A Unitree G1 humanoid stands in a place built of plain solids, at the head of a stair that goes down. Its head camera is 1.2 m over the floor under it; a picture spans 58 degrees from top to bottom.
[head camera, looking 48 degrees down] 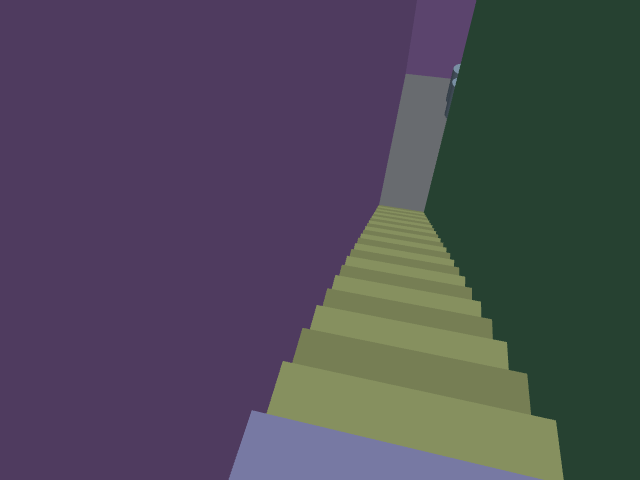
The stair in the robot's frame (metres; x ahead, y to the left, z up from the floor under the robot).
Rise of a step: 0.20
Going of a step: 0.25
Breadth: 0.90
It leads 13 degrees to the right of straight ahead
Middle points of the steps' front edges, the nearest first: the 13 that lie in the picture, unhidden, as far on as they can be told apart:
0.35 -0.25 0.00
0.60 -0.31 -0.20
0.84 -0.37 -0.40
1.09 -0.42 -0.60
1.34 -0.48 -0.80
1.58 -0.54 -1.00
1.83 -0.59 -1.20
2.07 -0.65 -1.40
2.32 -0.71 -1.60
2.57 -0.77 -1.80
2.81 -0.82 -2.00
3.06 -0.88 -2.20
3.31 -0.94 -2.40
